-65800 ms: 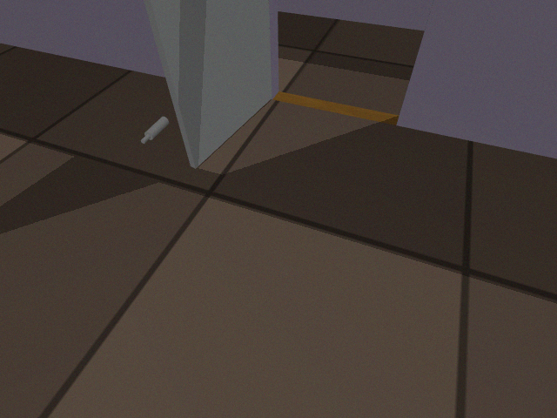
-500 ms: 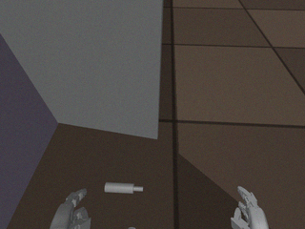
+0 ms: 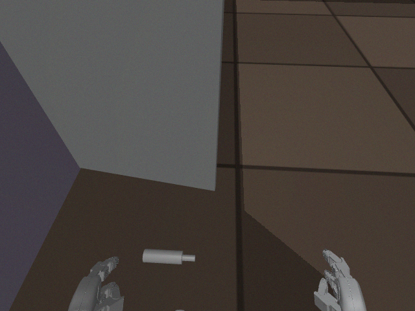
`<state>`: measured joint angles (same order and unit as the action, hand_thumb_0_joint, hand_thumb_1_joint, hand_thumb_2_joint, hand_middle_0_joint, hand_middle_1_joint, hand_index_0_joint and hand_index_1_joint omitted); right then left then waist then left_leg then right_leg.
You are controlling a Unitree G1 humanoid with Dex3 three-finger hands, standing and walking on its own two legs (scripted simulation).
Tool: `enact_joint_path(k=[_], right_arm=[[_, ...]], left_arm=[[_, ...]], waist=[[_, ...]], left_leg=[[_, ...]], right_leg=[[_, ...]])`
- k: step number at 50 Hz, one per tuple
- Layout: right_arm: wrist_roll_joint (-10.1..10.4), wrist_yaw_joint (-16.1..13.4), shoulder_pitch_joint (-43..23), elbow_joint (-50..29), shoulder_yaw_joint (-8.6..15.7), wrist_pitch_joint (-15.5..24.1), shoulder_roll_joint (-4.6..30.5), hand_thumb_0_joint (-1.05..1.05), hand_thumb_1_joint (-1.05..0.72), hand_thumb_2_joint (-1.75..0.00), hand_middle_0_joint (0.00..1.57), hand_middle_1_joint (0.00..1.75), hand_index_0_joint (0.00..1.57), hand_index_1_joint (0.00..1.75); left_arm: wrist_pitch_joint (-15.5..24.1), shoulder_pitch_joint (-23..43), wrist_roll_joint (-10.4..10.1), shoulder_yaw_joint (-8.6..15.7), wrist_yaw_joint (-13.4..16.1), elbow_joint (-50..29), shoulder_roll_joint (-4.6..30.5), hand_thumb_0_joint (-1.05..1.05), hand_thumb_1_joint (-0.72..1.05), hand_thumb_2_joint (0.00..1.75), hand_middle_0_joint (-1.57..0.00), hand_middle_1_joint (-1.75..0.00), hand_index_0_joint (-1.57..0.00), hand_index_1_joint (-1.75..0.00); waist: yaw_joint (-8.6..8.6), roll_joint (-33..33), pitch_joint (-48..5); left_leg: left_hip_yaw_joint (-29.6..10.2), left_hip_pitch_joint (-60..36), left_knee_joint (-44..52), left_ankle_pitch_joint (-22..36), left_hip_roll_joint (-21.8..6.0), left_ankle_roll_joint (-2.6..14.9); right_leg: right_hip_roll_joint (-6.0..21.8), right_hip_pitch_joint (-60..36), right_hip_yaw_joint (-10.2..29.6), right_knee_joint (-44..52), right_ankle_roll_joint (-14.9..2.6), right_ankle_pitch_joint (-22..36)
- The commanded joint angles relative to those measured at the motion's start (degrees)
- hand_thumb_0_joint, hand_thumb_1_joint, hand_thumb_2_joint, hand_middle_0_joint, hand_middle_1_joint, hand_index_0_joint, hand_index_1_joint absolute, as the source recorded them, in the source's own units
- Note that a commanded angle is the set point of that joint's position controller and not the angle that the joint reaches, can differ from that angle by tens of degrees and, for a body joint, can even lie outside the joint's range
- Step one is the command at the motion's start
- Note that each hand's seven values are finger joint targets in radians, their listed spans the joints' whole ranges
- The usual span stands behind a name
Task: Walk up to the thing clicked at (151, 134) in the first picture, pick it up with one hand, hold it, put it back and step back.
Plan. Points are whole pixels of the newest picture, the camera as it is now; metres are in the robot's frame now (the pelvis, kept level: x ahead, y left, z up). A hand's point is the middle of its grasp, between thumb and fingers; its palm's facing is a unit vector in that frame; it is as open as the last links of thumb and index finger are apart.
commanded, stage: home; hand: left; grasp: from above
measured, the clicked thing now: (169, 256) +0.46 +0.19 -0.69
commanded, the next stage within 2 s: stand in 0.82 s
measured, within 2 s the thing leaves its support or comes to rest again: neither
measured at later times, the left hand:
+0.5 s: hand (121, 306) +0.15 +0.18 -0.05, palm faces +0.05 -0.98 -0.21, open 7.4 cm
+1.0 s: hand (118, 304) +0.16 +0.19 -0.07, palm faces +0.02 -0.96 -0.29, open 7.4 cm
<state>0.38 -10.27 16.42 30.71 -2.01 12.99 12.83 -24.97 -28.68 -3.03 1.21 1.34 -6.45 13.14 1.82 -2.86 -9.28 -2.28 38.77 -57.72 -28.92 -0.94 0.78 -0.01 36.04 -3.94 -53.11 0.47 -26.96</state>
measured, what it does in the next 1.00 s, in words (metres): stands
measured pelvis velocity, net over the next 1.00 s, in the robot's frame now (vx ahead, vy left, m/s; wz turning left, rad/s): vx -0.01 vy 0.00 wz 0.00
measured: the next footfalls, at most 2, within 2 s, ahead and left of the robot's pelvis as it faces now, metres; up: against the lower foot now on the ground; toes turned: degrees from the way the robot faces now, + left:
none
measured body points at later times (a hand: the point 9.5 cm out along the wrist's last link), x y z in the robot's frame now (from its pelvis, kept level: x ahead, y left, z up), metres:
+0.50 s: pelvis -0.01 +0.00 +0.00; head +0.01 +0.00 +0.45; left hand +0.15 +0.23 -0.03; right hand +0.15 -0.25 -0.06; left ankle +0.00 +0.10 -0.68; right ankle +0.00 -0.13 -0.68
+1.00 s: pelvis -0.01 +0.00 +0.01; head +0.02 +0.00 +0.46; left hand +0.16 +0.24 -0.05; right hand +0.15 -0.25 -0.08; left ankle +0.00 +0.10 -0.68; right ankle +0.00 -0.13 -0.68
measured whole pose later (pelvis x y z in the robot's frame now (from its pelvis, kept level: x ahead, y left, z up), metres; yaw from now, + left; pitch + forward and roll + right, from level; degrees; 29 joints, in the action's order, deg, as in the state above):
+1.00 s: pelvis -0.01 +0.00 +0.01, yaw +0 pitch +5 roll -1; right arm -4.7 -6.0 12.3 38.8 -1.1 7.6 14.2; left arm -12.2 -18.8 1.7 -0.1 2.0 12.4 14.4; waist -0.6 -0.7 -3.1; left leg -1.0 32.2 -53.6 -26.7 0.2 1.0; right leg 1.1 30.9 -2.7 -51.7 0.1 -26.1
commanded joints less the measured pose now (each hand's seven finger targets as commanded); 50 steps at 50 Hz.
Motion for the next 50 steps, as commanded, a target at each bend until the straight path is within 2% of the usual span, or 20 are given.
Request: enact_joint_path(k=[1,6,12,14,15,16,21,29,30,34,35,36,43,44,45,46,47,48,49,50], right_arm=[[0.0,-0.6,-3.0,-8.6,3.2,3.3,7.3,0.00,-0.90,-0.90,0.20,0.30,0.20,0.30],[0.1,-0.6,-3.9,-9.1,2.9,3.2,6.9,0.00,-0.90,-0.90,0.20,0.30,0.20,0.30],[0.2,-0.6,-3.4,-8.8,3.1,3.4,7.3,0.00,-0.90,-0.90,0.20,0.30,0.20,0.30],[0.2,-0.6,-3.9,-9.8,2.9,3.5,6.9,0.00,-0.90,-0.90,0.20,0.30,0.20,0.30],[0.2,-0.7,-3.3,-8.8,3.2,3.4,7.4,0.00,-0.90,-0.90,0.20,0.30,0.20,0.30],[0.3,-0.7,-3.6,-9.7,2.9,3.5,6.9,0.00,-0.90,-0.90,0.20,0.30,0.20,0.30],[0.1,-0.9,-3.4,-9.3,3.1,3.5,7.0,0.00,-0.90,-0.90,0.20,0.30,0.20,0.30],[0.1,-0.7,-3.8,-9.6,3.1,3.6,7.0,0.00,-0.90,-0.90,0.20,0.30,0.20,0.30],[0.2,-0.8,-3.5,-8.8,3.1,3.5,7.2,0.00,-0.90,-0.90,0.20,0.30,0.20,0.30],[0.3,-0.9,-3.4,-9.0,3.1,3.7,7.1,0.00,-0.90,-0.90,0.20,0.30,0.20,0.30],[0.4,-0.8,-4.1,-9.7,2.9,3.8,7.0,0.00,-0.90,-0.90,0.20,0.30,0.20,0.30],[0.3,-0.9,-3.6,-9.0,3.1,3.8,7.2,0.00,-0.90,-0.90,0.20,0.30,0.20,0.30],[0.2,-0.8,-3.3,-9.2,3.3,3.7,6.8,0.00,-0.90,-0.90,0.20,0.30,0.20,0.30],[0.1,-0.9,-2.9,-8.6,3.4,3.7,7.2,0.00,-0.90,-0.90,0.20,0.30,0.20,0.30],[0.1,-0.8,-3.2,-9.0,3.2,3.6,6.9,0.00,-0.90,-0.90,0.20,0.30,0.20,0.30],[-6.9,2.6,-8.0,4.4,5.4,-2.7,13.1,0.00,-0.90,-0.90,0.20,0.30,0.20,0.30],[-6.6,4.2,-6.9,4.7,6.1,-5.0,13.0,0.00,-0.90,-0.90,0.20,0.30,0.20,0.30],[-6.7,5.2,-6.4,4.9,5.7,-6.0,12.6,0.00,-0.90,-0.90,0.20,0.30,0.20,0.30],[-7.1,5.9,-5.4,5.0,5.7,-6.7,12.9,0.00,-0.90,-0.90,0.20,0.30,0.20,0.30],[-6.0,6.7,-6.2,6.2,5.6,-6.9,12.2,0.00,-0.90,-0.90,0.20,0.30,0.20,0.30]], left_arm=[[2.8,1.3,0.3,3.8,0.2,-11.0,6.0,0.00,0.90,0.90,-0.20,-0.30,-0.20,-0.30],[2.7,1.6,0.0,4.0,0.2,-10.2,5.8,0.00,0.90,0.90,-0.20,-0.30,-0.20,-0.30],[2.3,1.0,0.3,3.4,0.1,-9.7,5.8,0.00,0.90,0.90,-0.20,-0.30,-0.20,-0.30],[2.9,3.3,0.2,4.1,0.2,-14.0,6.6,0.00,0.90,0.90,-0.20,-0.30,-0.20,-0.30],[2.4,0.1,0.1,3.8,0.2,-8.8,5.5,0.00,0.90,0.90,-0.20,-0.30,-0.20,-0.30],[2.8,1.8,0.1,3.8,0.3,-12.5,6.0,0.00,0.90,0.90,-0.20,-0.30,-0.20,-0.30],[3.0,1.7,0.3,3.8,0.4,-11.5,6.1,0.00,0.90,0.90,-0.20,-0.30,-0.20,-0.30],[2.5,1.5,0.4,3.6,0.2,-11.5,6.0,0.00,0.90,0.90,-0.20,-0.30,-0.20,-0.30],[2.2,0.3,0.4,3.6,0.1,-8.9,5.7,0.00,0.90,0.90,-0.20,-0.30,-0.20,-0.30],[2.3,0.7,0.2,4.2,0.1,-9.3,6.3,0.00,0.90,0.90,-0.20,-0.30,-0.20,-0.30],[2.6,3.2,0.2,2.9,0.1,-12.6,5.8,0.00,0.90,0.90,-0.20,-0.30,-0.20,-0.30],[2.5,1.5,0.1,4.1,0.2,-10.2,6.2,0.00,0.90,0.90,-0.20,-0.30,-0.20,-0.30],[3.1,1.1,0.1,4.0,0.2,-12.6,6.2,0.00,0.90,0.90,-0.20,-0.30,-0.20,-0.30],[2.6,-1.1,0.1,4.2,0.2,-8.3,5.8,0.00,0.90,0.90,-0.20,-0.30,-0.20,-0.30],[2.8,0.9,0.0,3.4,0.1,-11.0,5.7,0.00,0.90,0.90,-0.20,-0.30,-0.20,-0.30],[14.5,16.7,6.8,3.7,2.3,9.1,10.1,0.00,0.90,0.90,-0.20,-0.30,-0.20,-0.30],[18.3,12.5,7.5,4.9,2.2,18.6,11.2,0.00,0.90,0.90,-0.20,-0.30,-0.20,-0.30],[20.0,12.6,7.6,4.7,2.0,21.0,11.6,0.00,0.90,0.90,-0.20,-0.30,-0.20,-0.30],[21.0,13.8,7.0,4.2,1.5,22.4,11.4,0.00,0.90,0.90,-0.20,-0.30,-0.20,-0.30],[21.8,13.9,6.8,3.7,1.3,24.8,11.0,0.00,0.90,0.90,-0.20,-0.30,-0.20,-0.30]], waist=[[0.52,-1.6,-5.2],[0.23,1.3,-2.8],[0.42,-0.7,-2.4],[0.10,-1.5,-4.9],[0.62,0.4,-4.1],[0.23,0.2,-4.4],[0.36,0.5,-4.8],[0.36,-0.1,-3.7],[0.44,0.8,-1.3],[0.46,0.4,-3.0],[0.51,-0.1,-2.1],[0.35,0.3,-2.6],[0.32,-0.6,-6.1],[0.68,1.3,-5.5],[0.73,1.3,-4.9],[-4.38,4.6,7.6],[-3.24,7.7,2.1],[-2.72,8.2,1.4],[-1.85,4.4,2.2],[-2.84,2.1,1.3]], left_leg=[[-1.6,-6.6,10.1,18.3,0.1,-0.60],[-1.1,-3.8,10.0,13.1,0.6,0.18],[-1.7,-4.2,11.5,9.4,0.2,-0.08],[-1.7,-4.9,10.9,11.5,0.3,-0.16],[-1.8,-4.8,10.7,11.7,0.2,-0.03],[-1.4,-4.4,10.2,12.8,0.4,0.04],[-0.8,-4.9,9.5,14.4,0.5,0.06],[-0.9,-4.3,10.3,11.5,0.5,-0.01],[-0.7,-3.0,10.5,9.3,0.6,0.18],[-0.6,-3.7,10.3,10.0,0.6,0.23],[-0.8,-3.7,10.8,9.7,0.4,0.10],[-1.4,-3.5,10.9,8.9,0.3,0.11],[-0.7,-5.7,9.0,16.4,0.5,-0.07],[-0.6,-5.1,8.5,16.4,0.6,0.13],[-0.6,-4.8,8.7,15.7,0.6,0.22],[-2.7,-6.0,13.3,26.6,-1.3,2.78],[-0.7,-10.5,12.9,28.8,-0.7,2.74],[-0.9,-12.4,13.6,29.4,-0.9,2.94],[-2.5,-13.0,15.3,27.8,-1.4,3.21],[-3.1,-15.3,16.8,26.6,-1.2,3.25]], right_leg=[[-1.5,-2.8,-0.2,6.4,-1.20,13.8],[-1.3,-3.0,-0.1,8.1,-0.73,10.7],[-1.4,-1.2,-0.1,7.8,-0.91,7.5],[-1.3,-2.2,-0.1,7.4,-0.93,9.4],[-1.4,-2.1,-0.1,7.5,-0.89,9.3],[-1.3,-2.6,-0.1,7.4,-0.94,10.3],[-1.2,-2.7,0.1,7.5,-0.91,11.8],[-1.3,-1.7,-0.1,7.9,-0.82,9.2],[-1.2,-1.1,0.0,8.5,-0.70,7.4],[-1.2,-1.5,0.3,8.2,-0.74,8.0],[-1.3,-1.0,0.1,8.1,-0.81,7.8],[-1.3,-1.2,0.1,7.8,-0.77,7.1],[-1.2,-3.1,0.1,7.0,-0.89,13.5],[-1.2,-3.2,0.2,7.3,-0.69,13.7],[-1.2,-3.1,0.2,7.4,-0.63,13.5],[3.9,-13.8,5.3,10.9,-2.81,15.6],[4.6,-15.2,8.2,11.4,-5.04,17.4],[4.7,-14.9,9.0,11.3,-5.64,19.1],[3.9,-13.9,8.5,11.5,-4.81,19.6],[4.2,-16.0,8.0,11.3,-4.29,19.2]])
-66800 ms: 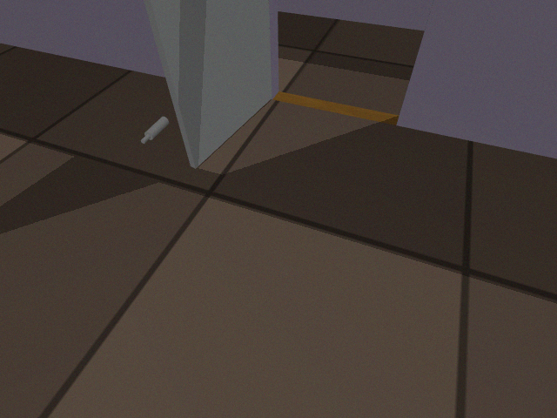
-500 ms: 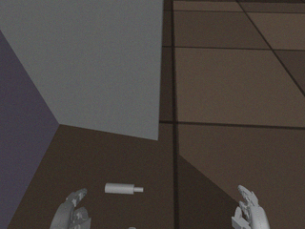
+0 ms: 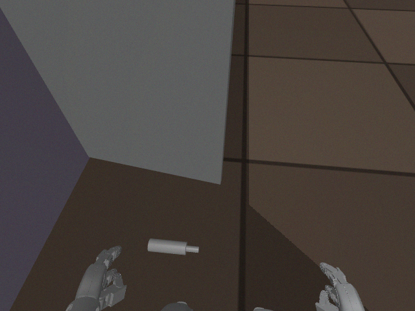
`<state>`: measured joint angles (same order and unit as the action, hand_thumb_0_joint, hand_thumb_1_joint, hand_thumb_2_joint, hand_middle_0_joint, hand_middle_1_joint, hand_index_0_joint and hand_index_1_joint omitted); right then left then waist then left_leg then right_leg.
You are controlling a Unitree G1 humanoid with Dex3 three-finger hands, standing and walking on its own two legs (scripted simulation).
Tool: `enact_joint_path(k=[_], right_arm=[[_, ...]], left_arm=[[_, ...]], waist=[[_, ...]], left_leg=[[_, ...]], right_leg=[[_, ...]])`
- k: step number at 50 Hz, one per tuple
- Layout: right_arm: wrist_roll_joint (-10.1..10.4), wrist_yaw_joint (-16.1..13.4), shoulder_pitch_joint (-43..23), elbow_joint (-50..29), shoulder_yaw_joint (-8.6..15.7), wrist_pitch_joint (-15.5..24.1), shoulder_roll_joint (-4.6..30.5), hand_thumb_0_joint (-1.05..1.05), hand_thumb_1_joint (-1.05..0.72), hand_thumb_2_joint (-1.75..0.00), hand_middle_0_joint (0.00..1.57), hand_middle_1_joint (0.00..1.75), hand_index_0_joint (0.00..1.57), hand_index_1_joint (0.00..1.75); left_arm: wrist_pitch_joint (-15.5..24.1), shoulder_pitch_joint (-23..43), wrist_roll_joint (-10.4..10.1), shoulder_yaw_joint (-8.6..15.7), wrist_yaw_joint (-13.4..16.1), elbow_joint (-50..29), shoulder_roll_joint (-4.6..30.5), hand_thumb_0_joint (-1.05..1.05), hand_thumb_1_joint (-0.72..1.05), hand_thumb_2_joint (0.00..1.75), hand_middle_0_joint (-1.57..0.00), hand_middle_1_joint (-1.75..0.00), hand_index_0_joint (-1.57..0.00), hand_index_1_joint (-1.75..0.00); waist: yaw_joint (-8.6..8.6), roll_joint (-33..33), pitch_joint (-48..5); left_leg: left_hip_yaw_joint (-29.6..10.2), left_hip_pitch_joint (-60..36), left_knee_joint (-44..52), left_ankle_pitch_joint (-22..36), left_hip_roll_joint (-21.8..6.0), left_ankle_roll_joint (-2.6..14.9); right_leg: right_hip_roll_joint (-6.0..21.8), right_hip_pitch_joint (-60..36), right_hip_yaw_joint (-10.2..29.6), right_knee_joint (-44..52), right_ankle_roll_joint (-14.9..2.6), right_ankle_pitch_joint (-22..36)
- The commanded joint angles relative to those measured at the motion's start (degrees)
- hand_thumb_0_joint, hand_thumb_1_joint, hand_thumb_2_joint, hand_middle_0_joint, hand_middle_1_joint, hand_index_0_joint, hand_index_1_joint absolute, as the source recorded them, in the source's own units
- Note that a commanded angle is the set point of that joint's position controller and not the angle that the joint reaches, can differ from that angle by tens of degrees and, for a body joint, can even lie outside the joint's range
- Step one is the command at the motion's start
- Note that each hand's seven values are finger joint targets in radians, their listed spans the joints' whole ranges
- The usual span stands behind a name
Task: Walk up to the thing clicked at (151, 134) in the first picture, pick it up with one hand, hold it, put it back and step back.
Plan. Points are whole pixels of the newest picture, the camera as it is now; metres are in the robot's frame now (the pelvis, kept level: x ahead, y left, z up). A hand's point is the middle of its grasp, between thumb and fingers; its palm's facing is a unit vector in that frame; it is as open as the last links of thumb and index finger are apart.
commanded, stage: stand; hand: left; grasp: from above
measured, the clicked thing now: (173, 247) +0.47 +0.20 -0.70
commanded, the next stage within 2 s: none
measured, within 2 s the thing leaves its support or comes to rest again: neither
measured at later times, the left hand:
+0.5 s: hand out of the picture +0.04 +0.25 -0.11, palm faces +0.05 -0.95 -0.31, open 7.4 cm
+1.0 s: hand out of the picture +0.02 +0.24 -0.11, palm faces +0.03 -0.94 -0.34, open 7.4 cm
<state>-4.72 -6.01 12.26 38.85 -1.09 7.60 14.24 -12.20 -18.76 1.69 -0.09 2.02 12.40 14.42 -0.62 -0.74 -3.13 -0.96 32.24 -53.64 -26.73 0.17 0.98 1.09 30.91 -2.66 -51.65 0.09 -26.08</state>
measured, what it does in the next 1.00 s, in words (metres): rises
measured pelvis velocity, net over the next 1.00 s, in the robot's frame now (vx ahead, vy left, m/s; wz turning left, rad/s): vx -0.01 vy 0.00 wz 0.01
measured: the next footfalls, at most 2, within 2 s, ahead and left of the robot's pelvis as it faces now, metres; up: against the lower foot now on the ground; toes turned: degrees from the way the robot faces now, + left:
none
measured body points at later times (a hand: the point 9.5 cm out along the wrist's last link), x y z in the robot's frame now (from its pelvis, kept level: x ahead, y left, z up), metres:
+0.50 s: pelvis -0.01 +0.02 +0.05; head -0.02 +0.02 +0.50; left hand +0.04 +0.30 -0.09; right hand +0.07 -0.25 -0.09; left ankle +0.01 +0.11 -0.69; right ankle +0.00 -0.13 -0.69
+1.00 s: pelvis -0.01 +0.00 +0.06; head -0.02 +0.00 +0.51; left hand +0.01 +0.29 -0.08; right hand +0.05 -0.28 -0.09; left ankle +0.01 +0.11 -0.69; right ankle +0.00 -0.13 -0.69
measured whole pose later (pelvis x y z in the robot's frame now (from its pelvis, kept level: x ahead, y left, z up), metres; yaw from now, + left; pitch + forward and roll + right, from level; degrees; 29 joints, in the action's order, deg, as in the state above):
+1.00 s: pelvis -0.01 +0.00 +0.06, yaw +0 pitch -4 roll +0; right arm -1.5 -0.7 9.1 64.3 2.1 0.0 17.6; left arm 0.0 -11.2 1.7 1.6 1.6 65.4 16.4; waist -0.9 -1.2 3.2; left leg -0.5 6.5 -20.4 -9.7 1.7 1.3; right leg 2.2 6.3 -2.4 -20.8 1.2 -10.2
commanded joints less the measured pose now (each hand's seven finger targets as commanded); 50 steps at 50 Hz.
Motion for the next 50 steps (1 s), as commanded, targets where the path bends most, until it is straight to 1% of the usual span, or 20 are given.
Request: enact_joint_path(k=[1,2,4,5,8,10,11,14,18,22,23,24,26,27,30,34,36,41,45,50], right_arm=[[0.8,3.5,-2.3,-0.7,4.9,-1.7,10.0,0.00,-0.90,-0.90,0.20,0.30,0.20,0.30],[1.3,4.0,-3.4,0.0,5.1,-2.0,9.7,0.00,-0.90,-0.90,0.20,0.30,0.20,0.30],[1.9,4.5,-3.7,1.8,5.4,-2.5,10.0,0.00,-0.90,-0.90,0.20,0.30,0.20,0.30],[1.8,4.6,-4.3,2.9,5.6,-2.9,9.9,0.00,-0.90,-0.90,0.20,0.30,0.20,0.30],[1.7,4.8,-4.2,5.7,5.6,-3.9,9.6,0.00,-0.90,-0.90,0.20,0.30,0.20,0.30],[1.6,4.7,-3.7,7.3,5.6,-4.3,9.9,0.00,-0.90,-0.90,0.20,0.30,0.20,0.30],[1.6,4.6,-4.3,8.0,5.7,-4.4,10.3,0.00,-0.90,-0.90,0.20,0.30,0.20,0.30],[1.8,4.5,-5.1,10.2,5.6,-4.7,10.8,0.00,-0.90,-0.90,0.20,0.30,0.20,0.30],[2.3,4.1,-4.1,13.7,5.6,-5.1,11.7,0.00,-0.90,-0.90,0.20,0.30,0.20,0.30],[2.5,3.9,-4.8,15.9,5.8,-5.4,12.9,0.00,-0.90,-0.90,0.20,0.30,0.20,0.30],[2.6,4.0,-4.8,16.5,5.7,-5.7,12.7,0.00,-0.90,-0.90,0.20,0.30,0.20,0.30],[2.6,3.9,-5.2,17.0,5.8,-5.7,12.6,0.00,-0.90,-0.90,0.20,0.30,0.20,0.30],[2.7,4.1,-5.2,17.7,5.7,-6.1,12.7,0.00,-0.90,-0.90,0.20,0.30,0.20,0.30],[2.7,4.1,-5.7,17.9,5.8,-6.2,12.8,0.00,-0.90,-0.90,0.20,0.30,0.20,0.30],[2.8,4.2,-5.4,19.0,5.7,-6.0,12.4,0.00,-0.90,-0.90,0.20,0.30,0.20,0.30],[3.0,4.4,-5.2,20.2,5.7,-6.2,12.8,0.00,-0.90,-0.90,0.20,0.30,0.20,0.30],[2.9,4.6,-5.4,20.3,5.6,-6.3,12.5,0.00,-0.90,-0.90,0.20,0.30,0.20,0.30],[3.1,4.7,-5.2,21.2,5.2,-6.3,12.8,0.00,-0.90,-0.90,0.20,0.30,0.20,0.30],[3.2,4.7,-5.7,21.4,5.0,-6.1,12.8,0.00,-0.90,-0.90,0.20,0.30,0.20,0.30],[3.3,4.6,-5.4,22.4,4.7,-6.3,13.5,0.00,-0.90,-0.90,0.20,0.30,0.20,0.30]], left_arm=[[9.5,4.8,1.8,4.9,0.6,8.2,10.0,0.00,0.90,0.90,-0.20,-0.30,-0.20,-0.30],[9.7,5.0,1.7,5.1,0.6,10.6,10.0,0.00,0.90,0.90,-0.20,-0.30,-0.20,-0.30],[10.4,6.5,1.0,5.5,0.6,15.0,10.1,0.00,0.90,0.90,-0.20,-0.30,-0.20,-0.30],[10.8,7.1,1.0,5.3,0.7,17.3,10.0,0.00,0.90,0.90,-0.20,-0.30,-0.20,-0.30],[12.1,8.7,1.1,5.3,0.8,22.7,10.4,0.00,0.90,0.90,-0.20,-0.30,-0.20,-0.30],[12.4,9.5,0.9,5.2,0.8,25.7,10.1,0.00,0.90,0.90,-0.20,-0.30,-0.20,-0.30],[12.5,9.4,0.7,5.1,0.7,27.1,9.9,0.00,0.90,0.90,-0.20,-0.30,-0.20,-0.30],[12.6,9.3,0.6,4.9,0.7,31.4,9.9,0.00,0.90,0.90,-0.20,-0.30,-0.20,-0.30],[12.8,9.2,0.3,4.7,0.6,36.4,10.2,0.00,0.90,0.90,-0.20,-0.30,-0.20,-0.30],[12.7,8.8,0.1,4.4,0.5,40.4,10.3,0.00,0.90,0.90,-0.20,-0.30,-0.20,-0.30],[12.6,9.2,0.1,4.4,0.5,41.3,10.4,0.00,0.90,0.90,-0.20,-0.30,-0.20,-0.30],[12.7,8.7,0.1,4.4,0.5,42.2,10.6,0.00,0.90,0.90,-0.20,-0.30,-0.20,-0.30],[12.8,8.7,0.2,4.2,0.3,43.6,10.7,0.00,0.90,0.90,-0.20,-0.30,-0.20,-0.30],[12.8,8.7,0.4,4.2,0.3,44.3,10.9,0.00,0.90,0.90,-0.20,-0.30,-0.20,-0.30],[13.1,9.1,0.3,4.2,0.3,45.7,11.4,0.00,0.90,0.90,-0.20,-0.30,-0.20,-0.30],[13.1,8.4,0.3,3.9,0.1,47.4,11.4,0.00,0.90,0.90,-0.20,-0.30,-0.20,-0.30],[13.3,8.8,0.2,3.9,0.2,47.8,11.8,0.00,0.90,0.90,-0.20,-0.30,-0.20,-0.30],[13.2,8.7,0.1,3.9,0.0,48.9,12.4,0.00,0.90,0.90,-0.20,-0.30,-0.20,-0.30],[13.5,9.6,0.0,3.8,0.2,49.2,12.8,0.00,0.90,0.90,-0.20,-0.30,-0.20,-0.30],[13.6,10.2,-0.3,3.7,0.1,49.9,12.9,0.00,0.90,0.90,-0.20,-0.30,-0.20,-0.30]], waist=[[-0.91,-0.1,-5.1],[-1.41,2.2,-4.6],[-1.19,2.9,-5.7],[-1.31,2.5,-4.8],[-0.48,2.7,-4.1],[-0.28,1.1,-2.0],[-0.61,-0.4,-0.3],[-0.84,-0.9,1.8],[-0.45,-0.4,2.7],[-0.55,-1.8,3.9],[-0.46,-1.9,5.3],[-0.70,-1.2,4.9],[-0.59,-1.1,7.3],[-0.61,-0.6,7.2],[-0.46,0.5,6.0],[-0.35,0.4,6.8],[-0.28,1.2,6.6],[-0.18,0.1,7.1],[0.09,2.2,4.8],[0.33,1.4,5.9]], left_leg=[[-4.2,-9.4,13.9,22.6,-2.1,2.95],[-3.3,-10.6,14.2,21.3,-1.9,2.64],[-3.7,-13.0,14.6,22.5,-1.9,2.25],[-4.0,-12.9,15.8,20.3,-1.8,2.26],[-3.8,-16.3,17.9,20.2,-2.1,2.20],[-4.8,-16.7,20.9,20.2,-2.7,2.24],[-5.6,-16.4,22.8,18.4,-3.2,2.38],[-7.1,-16.4,27.3,17.9,-4.1,2.30],[-7.5,-19.4,30.5,21.7,-4.8,1.57],[-8.7,-21.1,35.6,16.7,-5.6,1.33],[-9.1,-18.7,36.9,12.9,-5.6,1.38],[-8.7,-20.4,37.3,13.0,-5.3,1.27],[-9.0,-17.9,38.8,8.2,-5.3,1.17],[-8.8,-17.6,38.7,7.7,-5.1,1.13],[-8.3,-20.8,38.7,12.0,-5.1,0.90],[-8.5,-20.7,39.8,8.4,-5.2,0.87],[-7.9,-20.7,39.2,10.4,-5.0,0.87],[-8.2,-21.4,40.1,8.4,-5.3,0.80],[-6.9,-24.9,38.2,17.0,-5.3,0.94],[-6.3,-25.0,37.9,17.4,-5.4,0.96]], right_leg=[[3.6,-12.6,6.3,10.7,-3.29,17.8],[4.1,-11.9,7.2,12.2,-3.27,17.3],[4.4,-13.1,7.2,13.9,-2.84,19.6],[4.8,-13.5,7.3,15.5,-2.56,17.9],[5.5,-14.5,7.6,18.3,-2.26,18.4],[4.8,-15.3,6.6,19.6,-1.77,17.6],[4.4,-15.0,6.0,20.6,-1.58,15.6],[4.1,-17.9,5.4,23.2,-1.30,15.4],[4.4,-20.9,5.0,26.0,-1.15,17.4],[4.1,-22.2,4.2,28.1,-0.52,16.1],[4.1,-23.2,4.1,28.6,-0.41,15.0],[4.3,-23.2,4.4,29.1,-0.41,15.3],[4.3,-23.6,4.5,30.4,-0.30,13.1],[4.3,-23.9,4.6,31.0,-0.26,12.1],[5.0,-23.7,5.0,32.1,-0.32,14.1],[4.7,-23.0,4.9,33.3,-0.09,12.1],[5.2,-23.5,5.3,34.1,-0.06,11.9],[5.0,-22.1,5.2,34.2,-0.28,11.5],[6.2,-23.0,6.1,35.2,-0.43,15.4],[6.1,-22.9,6.4,36.2,-0.36,15.2]])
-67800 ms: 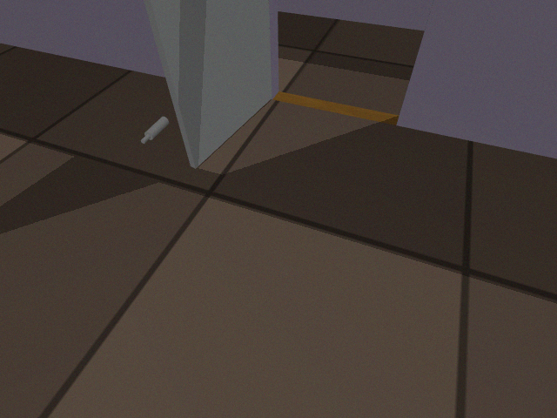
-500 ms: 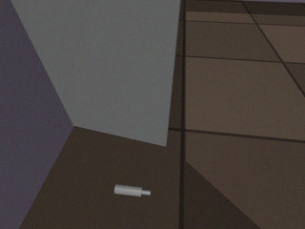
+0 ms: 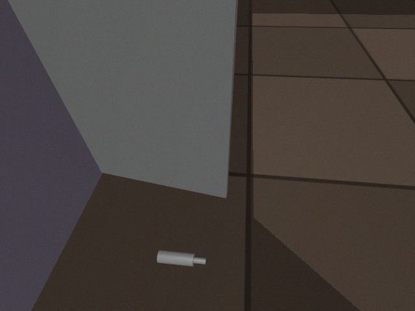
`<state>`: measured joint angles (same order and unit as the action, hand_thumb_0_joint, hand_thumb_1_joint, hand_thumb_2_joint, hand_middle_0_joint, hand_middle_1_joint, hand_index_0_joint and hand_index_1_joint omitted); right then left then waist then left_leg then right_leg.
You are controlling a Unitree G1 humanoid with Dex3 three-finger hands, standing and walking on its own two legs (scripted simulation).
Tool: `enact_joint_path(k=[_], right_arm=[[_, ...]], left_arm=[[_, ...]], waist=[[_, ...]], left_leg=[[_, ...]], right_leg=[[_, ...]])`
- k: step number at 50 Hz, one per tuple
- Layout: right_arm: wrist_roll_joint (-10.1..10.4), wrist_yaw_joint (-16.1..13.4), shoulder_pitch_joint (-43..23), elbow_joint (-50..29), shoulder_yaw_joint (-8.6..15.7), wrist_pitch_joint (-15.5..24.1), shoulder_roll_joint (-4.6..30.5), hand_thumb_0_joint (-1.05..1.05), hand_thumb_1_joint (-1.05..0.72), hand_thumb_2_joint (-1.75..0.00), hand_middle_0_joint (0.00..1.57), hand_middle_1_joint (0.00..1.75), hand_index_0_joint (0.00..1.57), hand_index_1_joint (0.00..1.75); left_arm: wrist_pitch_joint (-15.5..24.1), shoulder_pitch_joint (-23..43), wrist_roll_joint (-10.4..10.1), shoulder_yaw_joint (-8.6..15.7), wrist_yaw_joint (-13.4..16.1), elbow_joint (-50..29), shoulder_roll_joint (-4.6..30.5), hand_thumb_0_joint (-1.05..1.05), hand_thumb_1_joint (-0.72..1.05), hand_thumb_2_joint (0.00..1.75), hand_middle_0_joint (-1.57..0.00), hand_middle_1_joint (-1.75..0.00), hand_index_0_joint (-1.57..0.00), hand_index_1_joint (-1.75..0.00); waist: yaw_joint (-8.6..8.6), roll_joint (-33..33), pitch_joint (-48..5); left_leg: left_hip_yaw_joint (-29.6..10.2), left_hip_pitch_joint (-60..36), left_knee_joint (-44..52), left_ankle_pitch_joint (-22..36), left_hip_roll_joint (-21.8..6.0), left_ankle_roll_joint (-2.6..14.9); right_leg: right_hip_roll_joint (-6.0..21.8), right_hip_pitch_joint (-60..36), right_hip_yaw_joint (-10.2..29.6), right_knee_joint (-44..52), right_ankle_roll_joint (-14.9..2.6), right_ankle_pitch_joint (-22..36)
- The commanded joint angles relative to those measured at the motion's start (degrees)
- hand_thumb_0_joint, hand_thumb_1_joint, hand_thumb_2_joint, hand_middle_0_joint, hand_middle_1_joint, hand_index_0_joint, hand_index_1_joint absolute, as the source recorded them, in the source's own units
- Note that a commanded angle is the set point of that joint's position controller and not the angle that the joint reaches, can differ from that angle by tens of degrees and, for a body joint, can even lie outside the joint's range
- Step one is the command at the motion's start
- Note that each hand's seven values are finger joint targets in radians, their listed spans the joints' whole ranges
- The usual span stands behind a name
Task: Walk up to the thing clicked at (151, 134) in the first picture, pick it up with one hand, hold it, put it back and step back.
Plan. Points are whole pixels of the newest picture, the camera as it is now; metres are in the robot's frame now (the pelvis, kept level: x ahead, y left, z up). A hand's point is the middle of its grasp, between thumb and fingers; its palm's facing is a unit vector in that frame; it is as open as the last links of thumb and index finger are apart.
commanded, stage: stand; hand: left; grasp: from above
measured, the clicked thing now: (181, 258) +0.48 +0.19 -0.75
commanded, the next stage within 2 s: step back in 1.44 s
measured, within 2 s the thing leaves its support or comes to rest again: neither
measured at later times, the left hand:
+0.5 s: hand out of the picture +0.09 +0.23 -0.16, palm faces +0.01 -0.94 -0.34, open 7.4 cm
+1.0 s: hand out of the picture +0.11 +0.23 -0.15, palm faces +0.01 -0.94 -0.34, open 7.4 cm
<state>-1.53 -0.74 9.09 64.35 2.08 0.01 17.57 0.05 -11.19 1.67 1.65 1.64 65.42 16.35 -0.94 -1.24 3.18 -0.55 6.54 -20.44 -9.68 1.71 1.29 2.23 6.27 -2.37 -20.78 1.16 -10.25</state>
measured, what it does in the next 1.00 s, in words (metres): stands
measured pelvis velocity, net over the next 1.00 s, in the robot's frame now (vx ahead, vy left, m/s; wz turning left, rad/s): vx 0.03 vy -0.02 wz -0.01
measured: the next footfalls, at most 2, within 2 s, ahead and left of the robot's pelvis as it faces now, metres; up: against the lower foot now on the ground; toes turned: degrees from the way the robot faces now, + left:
left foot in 1.76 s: -0.02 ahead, +0.12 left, +0.00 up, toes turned -2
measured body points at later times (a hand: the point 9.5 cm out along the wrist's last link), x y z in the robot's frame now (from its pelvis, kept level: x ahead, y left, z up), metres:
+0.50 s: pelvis +0.02 -0.01 +0.00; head +0.02 -0.02 +0.45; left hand +0.09 +0.28 -0.13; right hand +0.08 -0.30 -0.14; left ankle +0.02 +0.10 -0.75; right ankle +0.02 -0.13 -0.75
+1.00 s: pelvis +0.03 -0.02 +0.00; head +0.04 -0.02 +0.45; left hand +0.11 +0.27 -0.13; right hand +0.11 -0.31 -0.13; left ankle +0.02 +0.10 -0.75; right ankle +0.02 -0.13 -0.75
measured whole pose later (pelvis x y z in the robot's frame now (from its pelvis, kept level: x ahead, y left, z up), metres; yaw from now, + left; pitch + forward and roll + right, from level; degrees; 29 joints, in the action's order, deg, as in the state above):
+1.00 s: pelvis +0.03 -0.02 +0.00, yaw +0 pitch -2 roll +0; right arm -1.0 -0.7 5.8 65.3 0.8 0.4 19.0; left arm 0.6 -5.6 0.8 1.3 0.8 65.6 17.8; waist -0.4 -0.7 2.8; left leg -0.8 4.4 -17.4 -10.5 -0.1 -0.3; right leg 0.4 4.1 -2.6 -17.3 -0.3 -10.8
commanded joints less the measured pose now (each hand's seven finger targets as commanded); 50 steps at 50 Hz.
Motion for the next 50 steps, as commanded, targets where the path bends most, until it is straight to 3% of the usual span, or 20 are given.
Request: enact_joint_path(k=[1,3,5,9,12,14,25,26,28,32,36,38,41,46,50], right_arm=[[0.1,-0.6,-2.0,-2.9,1.3,1.2,9.8,0.00,-0.90,-0.90,0.20,0.30,0.20,0.30],[0.1,-0.5,-2.2,-2.9,1.4,1.0,10.0,0.00,-0.90,-0.90,0.20,0.30,0.20,0.30],[0.3,-0.5,-2.4,-2.9,1.3,1.2,9.8,0.00,-0.90,-0.90,0.20,0.30,0.20,0.30],[0.2,-0.7,-2.6,-2.5,1.1,1.5,10.5,0.00,-0.90,-0.90,0.20,0.30,0.20,0.30],[0.3,-0.7,-3.0,-2.3,0.9,1.4,10.4,0.00,-0.90,-0.90,0.20,0.30,0.20,0.30],[0.3,-0.6,-3.4,-2.5,0.9,1.6,10.8,0.00,-0.90,-0.90,0.20,0.30,0.20,0.30],[0.3,-0.8,-4.1,-2.0,0.7,1.8,11.2,0.00,-0.90,-0.90,0.20,0.30,0.20,0.30],[0.4,-0.8,-4.0,-1.9,0.8,1.7,11.5,0.00,-0.90,-0.90,0.20,0.30,0.20,0.30],[0.4,-0.8,-3.9,-1.8,0.7,1.8,11.5,0.00,-0.90,-0.90,0.20,0.30,0.20,0.30],[0.5,-0.7,-4.5,-1.8,0.6,1.7,11.5,0.00,-0.90,-0.90,0.20,0.30,0.20,0.30],[0.4,-0.6,-4.7,-2.0,0.8,1.7,12.1,0.00,-0.90,-0.90,0.20,0.30,0.20,0.30],[0.5,-0.6,-4.4,-1.9,0.7,1.5,11.8,0.00,-0.90,-0.90,0.20,0.30,0.20,0.30],[0.5,-0.6,-5.2,-2.0,0.8,1.7,12.1,0.00,-0.90,-0.90,0.20,0.30,0.20,0.30],[0.6,-0.6,-4.9,-2.1,0.6,1.6,12.1,0.00,-0.90,-0.90,0.20,0.30,0.20,0.30],[0.7,-0.6,-5.4,-2.4,0.7,1.7,12.4,0.00,-0.90,-0.90,0.20,0.30,0.20,0.30]], left_arm=[[1.2,2.9,-0.3,1.9,0.5,-3.0,11.2,0.00,0.90,0.90,-0.20,-0.30,-0.20,-0.30],[1.2,2.9,-0.2,1.9,0.4,-2.9,11.6,0.00,0.90,0.90,-0.20,-0.30,-0.20,-0.30],[1.4,3.5,-0.2,2.0,0.4,-3.0,11.6,0.00,0.90,0.90,-0.20,-0.30,-0.20,-0.30],[1.6,4.4,-0.4,2.0,0.3,-3.1,11.8,0.00,0.90,0.90,-0.20,-0.30,-0.20,-0.30],[1.2,4.8,-0.5,2.1,0.1,-2.7,12.0,0.00,0.90,0.90,-0.20,-0.30,-0.20,-0.30],[1.4,5.1,-0.4,2.0,0.0,-2.9,11.6,0.00,0.90,0.90,-0.20,-0.30,-0.20,-0.30],[1.4,6.5,-0.6,2.0,-0.1,-2.6,12.2,0.00,0.90,0.90,-0.20,-0.30,-0.20,-0.30],[1.4,6.8,-0.8,2.1,-0.1,-2.6,12.0,0.00,0.90,0.90,-0.20,-0.30,-0.20,-0.30],[1.5,7.2,-0.8,2.0,-0.1,-2.8,12.2,0.00,0.90,0.90,-0.20,-0.30,-0.20,-0.30],[1.4,7.5,-0.8,1.9,-0.1,-2.6,12.3,0.00,0.90,0.90,-0.20,-0.30,-0.20,-0.30],[1.7,7.7,-0.7,1.9,-0.1,-3.1,13.0,0.00,0.90,0.90,-0.20,-0.30,-0.20,-0.30],[1.7,7.7,-0.8,1.9,0.0,-2.9,13.0,0.00,0.90,0.90,-0.20,-0.30,-0.20,-0.30],[1.8,7.5,-0.9,1.8,-0.1,-3.1,12.9,0.00,0.90,0.90,-0.20,-0.30,-0.20,-0.30],[1.8,8.0,-0.9,1.9,-0.2,-3.2,13.5,0.00,0.90,0.90,-0.20,-0.30,-0.20,-0.30],[1.8,7.7,-0.9,1.9,-0.2,-3.2,13.6,0.00,0.90,0.90,-0.20,-0.30,-0.20,-0.30]], waist=[[0.59,2.3,1.2],[0.45,2.8,1.0],[0.65,2.1,-1.3],[0.57,0.5,-2.1],[0.44,0.5,-0.4],[0.33,0.8,-2.5],[0.46,1.8,-3.5],[0.58,2.0,-3.6],[0.62,1.7,-4.3],[0.71,2.1,-2.9],[0.85,1.5,-5.4],[1.05,2.4,-4.4],[0.78,0.6,-5.5],[0.90,1.4,-4.6],[0.76,1.0,-5.0]], left_leg=[[-6.9,2.6,5.2,-0.9,-6.9,0.51],[-6.7,3.3,5.3,-2.7,-6.6,0.46],[-6.4,0.9,4.6,2.2,-7.1,0.52],[-6.1,1.2,4.7,3.8,-7.3,0.33],[-6.4,2.5,5.8,-0.3,-7.3,0.26],[-6.2,0.7,5.2,4.5,-7.7,0.29],[-5.9,-0.9,5.0,9.6,-8.4,-0.11],[-5.8,-1.0,5.1,8.1,-8.3,-0.06],[-5.7,-1.3,4.8,11.3,-8.5,-0.13],[-5.7,-0.2,5.4,8.9,-8.4,-0.41],[-5.3,-2.3,4.2,12.6,-8.7,-0.12],[-5.3,-1.2,4.6,10.1,-8.5,-0.21],[-5.3,-2.5,4.4,13.6,-9.0,-0.15],[-5.2,-1.3,5.1,11.3,-8.8,-0.28],[-5.3,-2.4,4.9,12.7,-9.0,-0.22]], right_leg=[[4.7,1.8,5.7,5.4,-1.46,-2.6],[4.7,1.6,6.0,6.1,-1.41,-4.8],[5.2,0.5,6.4,5.8,-1.66,-1.1],[5.2,-1.2,6.3,5.5,-1.59,2.4],[4.8,-0.5,6.0,5.6,-1.76,-0.2],[5.2,-1.4,6.0,5.6,-1.69,3.0],[5.1,-2.1,5.4,5.2,-1.72,7.1],[5.1,-1.9,5.7,5.4,-1.68,6.2],[5.3,-3.2,5.6,4.9,-1.88,9.6],[5.1,-2.4,5.4,5.6,-1.68,6.7],[5.6,-3.7,5.7,5.2,-1.67,12.3],[5.5,-3.5,5.6,5.5,-1.58,10.7],[5.5,-4.0,5.4,4.9,-1.83,13.0],[5.4,-4.0,5.5,5.2,-1.82,11.2],[5.5,-4.0,5.4,5.2,-1.99,12.0]])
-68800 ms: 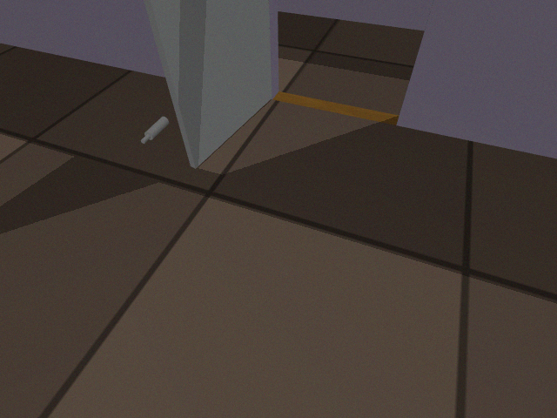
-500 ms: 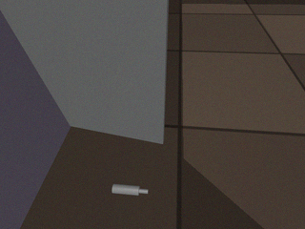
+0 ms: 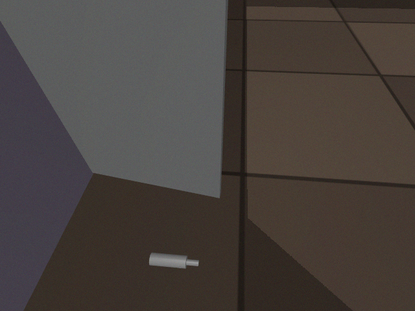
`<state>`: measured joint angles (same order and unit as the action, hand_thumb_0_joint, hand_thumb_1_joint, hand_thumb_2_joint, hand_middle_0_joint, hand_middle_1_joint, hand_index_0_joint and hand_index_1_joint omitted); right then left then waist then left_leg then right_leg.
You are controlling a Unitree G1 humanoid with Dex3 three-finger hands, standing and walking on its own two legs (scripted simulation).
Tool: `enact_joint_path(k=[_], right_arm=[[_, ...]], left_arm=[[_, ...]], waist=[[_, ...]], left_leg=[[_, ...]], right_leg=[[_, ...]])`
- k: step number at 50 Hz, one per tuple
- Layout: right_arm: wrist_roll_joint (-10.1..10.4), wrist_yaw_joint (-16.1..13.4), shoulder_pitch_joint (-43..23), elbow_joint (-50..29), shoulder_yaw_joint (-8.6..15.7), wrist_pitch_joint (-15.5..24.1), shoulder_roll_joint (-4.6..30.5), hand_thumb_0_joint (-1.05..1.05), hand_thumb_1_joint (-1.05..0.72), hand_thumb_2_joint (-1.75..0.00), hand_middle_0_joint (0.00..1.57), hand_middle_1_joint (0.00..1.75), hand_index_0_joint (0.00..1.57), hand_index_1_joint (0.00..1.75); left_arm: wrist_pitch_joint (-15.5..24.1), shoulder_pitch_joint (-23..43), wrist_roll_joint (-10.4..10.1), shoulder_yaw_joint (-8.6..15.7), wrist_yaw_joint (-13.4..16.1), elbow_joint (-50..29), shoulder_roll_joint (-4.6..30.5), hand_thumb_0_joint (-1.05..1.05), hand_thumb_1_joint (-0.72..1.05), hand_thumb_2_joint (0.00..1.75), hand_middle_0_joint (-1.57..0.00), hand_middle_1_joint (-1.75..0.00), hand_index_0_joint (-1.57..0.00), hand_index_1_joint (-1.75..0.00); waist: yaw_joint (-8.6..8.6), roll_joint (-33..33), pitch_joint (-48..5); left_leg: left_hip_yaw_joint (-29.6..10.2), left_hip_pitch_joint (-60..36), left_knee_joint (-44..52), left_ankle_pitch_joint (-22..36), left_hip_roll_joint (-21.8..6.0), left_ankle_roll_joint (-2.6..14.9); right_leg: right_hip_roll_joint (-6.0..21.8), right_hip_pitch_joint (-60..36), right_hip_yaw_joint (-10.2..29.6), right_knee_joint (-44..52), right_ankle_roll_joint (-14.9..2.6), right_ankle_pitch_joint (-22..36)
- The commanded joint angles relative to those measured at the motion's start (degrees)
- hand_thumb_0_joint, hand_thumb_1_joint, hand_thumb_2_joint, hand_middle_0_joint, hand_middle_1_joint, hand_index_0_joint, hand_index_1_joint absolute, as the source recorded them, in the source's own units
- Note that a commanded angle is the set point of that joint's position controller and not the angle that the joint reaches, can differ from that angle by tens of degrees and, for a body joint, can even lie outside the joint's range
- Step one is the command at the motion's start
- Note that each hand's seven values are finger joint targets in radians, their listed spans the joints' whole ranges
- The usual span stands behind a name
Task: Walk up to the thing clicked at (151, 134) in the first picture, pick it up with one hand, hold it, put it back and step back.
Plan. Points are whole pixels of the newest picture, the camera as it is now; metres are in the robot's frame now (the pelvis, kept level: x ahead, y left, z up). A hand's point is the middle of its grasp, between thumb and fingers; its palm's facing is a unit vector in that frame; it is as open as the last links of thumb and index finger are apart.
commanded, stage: stand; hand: left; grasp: from above
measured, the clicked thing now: (174, 261) +0.45 +0.21 -0.76
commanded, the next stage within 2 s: step back in 0.44 s
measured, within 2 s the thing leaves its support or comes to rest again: neither
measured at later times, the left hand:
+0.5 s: hand out of the picture +0.06 +0.25 -0.16, palm faces +0.02 -0.94 -0.35, open 7.4 cm
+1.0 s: hand out of the picture +0.05 +0.32 -0.18, palm faces -0.07 -0.94 -0.35, open 7.4 cm
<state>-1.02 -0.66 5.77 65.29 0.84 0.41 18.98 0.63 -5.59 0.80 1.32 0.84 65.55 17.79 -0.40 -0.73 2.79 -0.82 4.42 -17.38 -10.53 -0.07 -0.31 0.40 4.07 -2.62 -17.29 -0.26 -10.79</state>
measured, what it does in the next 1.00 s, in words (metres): walks backwards: left foot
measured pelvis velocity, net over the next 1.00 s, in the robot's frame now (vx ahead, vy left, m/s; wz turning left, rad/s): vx -0.09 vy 0.07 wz -0.03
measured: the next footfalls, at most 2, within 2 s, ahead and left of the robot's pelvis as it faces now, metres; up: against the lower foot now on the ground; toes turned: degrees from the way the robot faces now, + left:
left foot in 0.76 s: -0.05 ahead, +0.14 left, +0.00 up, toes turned -2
right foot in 1.18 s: -0.09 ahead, -0.04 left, +0.00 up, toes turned +0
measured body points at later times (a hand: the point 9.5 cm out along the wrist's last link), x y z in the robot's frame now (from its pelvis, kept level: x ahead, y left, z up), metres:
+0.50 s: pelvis -0.01 +0.00 +0.00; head +0.00 -0.01 +0.45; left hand +0.06 +0.30 -0.13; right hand +0.06 -0.30 -0.14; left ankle -0.01 +0.12 -0.75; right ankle -0.01 -0.11 -0.75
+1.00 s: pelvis -0.09 +0.07 -0.01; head -0.01 +0.09 +0.43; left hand +0.05 +0.37 -0.15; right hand -0.03 -0.25 -0.13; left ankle -0.09 +0.14 -0.75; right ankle -0.11 -0.07 -0.69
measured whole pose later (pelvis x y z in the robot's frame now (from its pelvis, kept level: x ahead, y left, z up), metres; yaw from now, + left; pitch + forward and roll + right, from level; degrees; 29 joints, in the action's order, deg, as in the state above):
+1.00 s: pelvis -0.09 +0.07 -0.01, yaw -2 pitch +0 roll -1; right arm -1.6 -1.5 8.5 54.0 2.8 -1.7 19.6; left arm -3.8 -2.7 0.4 3.2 1.6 51.1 22.0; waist 1.4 2.5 11.3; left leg 1.2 13.5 -30.3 -16.4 2.6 4.1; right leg -5.8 25.0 8.1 -58.8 -0.4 -26.3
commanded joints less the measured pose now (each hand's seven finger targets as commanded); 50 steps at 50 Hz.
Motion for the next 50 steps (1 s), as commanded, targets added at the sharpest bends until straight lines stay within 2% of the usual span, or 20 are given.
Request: enact_joint_path(k=[1,21,22,23,26,28,30,31,34,36,37,38,39,40,41,42,44,46,48,50], right_arm=[[0.1,-0.7,-2.0,-3.3,1.9,1.3,11.0,0.00,-0.90,-0.90,0.20,0.30,0.20,0.30],[0.1,-0.2,-1.5,-3.3,1.6,1.3,11.4,0.00,-0.90,-0.90,0.20,0.30,0.20,0.30],[0.5,0.1,-3.7,-4.7,2.8,0.3,15.0,0.00,-0.90,-0.90,0.20,0.30,0.20,0.30],[1.0,0.1,-2.9,-5.5,2.7,-0.1,14.1,0.00,-0.90,-0.90,0.20,0.30,0.20,0.30],[1.4,0.3,-0.8,-7.0,3.0,-0.8,12.7,0.00,-0.90,-0.90,0.20,0.30,0.20,0.30],[1.0,0.5,1.7,-7.5,3.7,-1.8,12.7,0.00,-0.90,-0.90,0.20,0.30,0.20,0.30],[0.5,0.7,3.8,-8.8,4.3,-2.7,13.3,0.00,-0.90,-0.90,0.20,0.30,0.20,0.30],[0.9,0.9,5.1,-9.4,4.4,-2.8,13.2,0.00,-0.90,-0.90,0.20,0.30,0.20,0.30],[1.1,0.9,4.9,-10.6,4.5,-2.3,12.8,0.00,-0.90,-0.90,0.20,0.30,0.20,0.30],[0.3,0.5,6.1,-10.5,4.6,-1.5,12.7,0.00,-0.90,-0.90,0.20,0.30,0.20,0.30],[-0.3,0.1,5.8,-11.0,5.1,-1.1,14.5,0.00,-0.90,-0.90,0.20,0.30,0.20,0.30],[-1.1,-0.1,5.7,-11.1,6.1,-0.8,18.0,0.00,-0.90,-0.90,0.20,0.30,0.20,0.30],[-1.4,-0.3,5.5,-11.8,6.6,-0.6,19.9,0.00,-0.90,-0.90,0.20,0.30,0.20,0.30],[-0.9,-0.5,5.5,-12.4,6.6,-0.6,21.0,0.00,-0.90,-0.90,0.20,0.30,0.20,0.30],[-0.8,-0.7,5.4,-13.1,6.7,-0.6,20.8,0.00,-0.90,-0.90,0.20,0.30,0.20,0.30],[-0.7,-1.0,3.6,-13.9,6.7,-0.7,20.1,0.00,-0.90,-0.90,0.20,0.30,0.20,0.30],[-1.2,-1.7,-1.1,-15.0,5.8,-0.6,16.8,0.00,-0.90,-0.90,0.20,0.30,0.20,0.30],[-0.6,-2.0,-0.8,-15.9,5.5,-0.4,15.5,0.00,-0.90,-0.90,0.20,0.30,0.20,0.30],[-0.4,-2.3,3.3,-15.6,5.6,-0.5,14.4,0.00,-0.90,-0.90,0.20,0.30,0.20,0.30],[-0.1,-2.4,4.8,-15.8,5.8,-0.7,14.8,0.00,-0.90,-0.90,0.20,0.30,0.20,0.30]], left_arm=[[1.2,1.9,0.0,2.2,0.5,-3.4,12.1,0.00,0.90,0.90,-0.20,-0.30,-0.20,-0.30],[1.4,1.7,-0.1,1.9,0.2,-3.9,13.0,0.00,0.90,0.90,-0.20,-0.30,-0.20,-0.30],[0.8,1.7,-0.9,4.7,0.4,-4.9,17.8,0.00,0.90,0.90,-0.20,-0.30,-0.20,-0.30],[0.6,0.4,-1.1,4.9,0.6,-5.6,17.6,0.00,0.90,0.90,-0.20,-0.30,-0.20,-0.30],[0.2,0.7,-0.9,5.6,0.8,-8.0,18.3,0.00,0.90,0.90,-0.20,-0.30,-0.20,-0.30],[-0.1,4.2,-0.2,5.9,0.9,-11.0,18.9,0.00,0.90,0.90,-0.20,-0.30,-0.20,-0.30],[-0.4,5.3,0.8,6.2,0.9,-13.3,19.3,0.00,0.90,0.90,-0.20,-0.30,-0.20,-0.30],[-0.4,7.2,0.8,6.1,1.0,-14.6,18.8,0.00,0.90,0.90,-0.20,-0.30,-0.20,-0.30],[-1.1,6.8,1.2,5.4,1.0,-16.0,17.3,0.00,0.90,0.90,-0.20,-0.30,-0.20,-0.30],[-2.1,6.2,0.4,5.1,0.8,-16.8,17.1,0.00,0.90,0.90,-0.20,-0.30,-0.20,-0.30],[-2.6,5.8,-0.2,4.8,0.6,-17.5,15.9,0.00,0.90,0.90,-0.20,-0.30,-0.20,-0.30],[-2.9,5.5,-0.9,4.5,0.7,-18.3,13.7,0.00,0.90,0.90,-0.20,-0.30,-0.20,-0.30],[-3.4,4.6,-0.8,4.3,1.1,-18.2,12.4,0.00,0.90,0.90,-0.20,-0.30,-0.20,-0.30],[-3.6,2.9,-0.2,4.2,1.5,-18.2,12.9,0.00,0.90,0.90,-0.20,-0.30,-0.20,-0.30],[-3.6,4.4,0.0,4.2,1.8,-17.8,13.1,0.00,0.90,0.90,-0.20,-0.30,-0.20,-0.30],[-3.8,5.5,0.1,4.7,1.9,-17.7,14.0,0.00,0.90,0.90,-0.20,-0.30,-0.20,-0.30],[-4.1,1.6,-0.9,4.5,1.6,-17.0,14.2,0.00,0.90,0.90,-0.20,-0.30,-0.20,-0.30],[-3.9,-0.8,-0.5,4.8,1.5,-17.0,14.7,0.00,0.90,0.90,-0.20,-0.30,-0.20,-0.30],[-3.3,0.7,-0.1,4.8,1.3,-18.1,13.9,0.00,0.90,0.90,-0.20,-0.30,-0.20,-0.30],[-2.9,1.9,-0.1,4.8,1.3,-19.1,13.8,0.00,0.90,0.90,-0.20,-0.30,-0.20,-0.30]], waist=[[0.18,0.7,-4.6],[0.31,1.3,-2.7],[0.47,2.4,3.3],[0.52,2.2,1.7],[1.12,5.2,-2.7],[1.72,10.2,-4.7],[1.85,10.5,-5.3],[3.00,11.2,-5.8],[1.64,10.4,-6.9],[2.39,6.8,-6.6],[2.22,0.4,-6.3],[1.76,-7.5,-6.4],[1.60,-9.5,-5.2],[1.97,-8.1,-5.7],[3.61,-9.7,-6.0],[3.36,-8.9,-5.1],[-0.36,-7.7,-4.7],[-0.78,-6.8,-6.5],[1.38,-6.0,-6.6],[2.77,-5.4,-5.8]], left_leg=[[-5.0,-0.5,1.8,14.1,-7.3,1.31],[-5.2,1.2,3.1,7.2,-7.2,1.38],[-5.5,6.4,-4.0,14.5,-5.7,2.27],[-4.4,6.3,-6.7,15.2,-5.0,2.33],[-1.4,6.7,-16.1,9.9,-1.0,1.62],[-0.3,8.3,-26.7,-12.0,2.1,1.41],[-3.5,9.7,-35.0,-20.2,1.5,2.35],[-4.6,10.1,-34.1,-19.8,0.4,2.87],[-2.1,11.7,-26.1,-14.0,1.1,2.21],[-0.5,9.3,-9.5,1.3,0.2,1.79],[-5.9,7.2,-5.3,16.3,-4.2,2.49],[-15.6,2.3,-4.8,31.0,-11.2,4.99],[-19.8,-2.1,-4.6,37.3,-14.7,7.55],[-19.0,-1.8,-7.5,44.8,-17.0,9.83],[-22.1,0.8,-5.5,40.7,-17.9,8.83],[-19.1,3.1,-4.6,36.6,-16.3,7.51],[-10.7,-1.5,-7.5,36.1,-10.4,4.92],[-10.3,-5.5,-9.0,35.1,-10.9,6.37],[-10.1,-9.2,-10.6,37.1,-10.4,6.11],[-10.8,-10.0,-10.9,36.8,-11.6,7.63]], right_leg=[[7.2,-1.3,5.5,1.5,-0.43,12.8],[7.2,-0.2,6.5,3.1,-0.73,6.4],[6.9,4.7,7.7,-1.3,-1.31,16.3],[7.5,4.5,7.7,-2.2,-2.28,18.6],[12.1,4.4,11.5,-1.7,-7.33,22.6],[18.5,6.8,16.4,-0.6,-12.60,21.7],[21.5,10.2,17.2,-3.1,-15.52,22.5],[20.5,9.8,15.2,-4.3,-14.39,22.1],[15.8,6.0,11.8,-10.1,-11.21,23.9],[11.9,5.1,9.0,-16.2,-7.31,20.4],[7.1,7.4,6.0,-21.4,-4.19,14.9],[-0.7,15.0,4.0,-29.1,-2.15,2.6],[-6.4,23.6,7.0,-34.1,-1.54,-22.4],[-6.0,24.1,10.5,-39.4,-1.24,-26.3],[-6.4,23.9,12.9,-42.0,-1.21,-26.3],[-6.4,22.5,15.1,-44.2,-1.60,-23.7],[-6.4,26.0,14.7,-46.3,-1.59,-16.0],[-6.3,26.4,12.6,-47.8,-0.66,-14.9],[-5.3,26.3,11.2,-40.9,0.51,-14.6],[-4.4,25.4,10.3,-35.3,1.14,-15.5]])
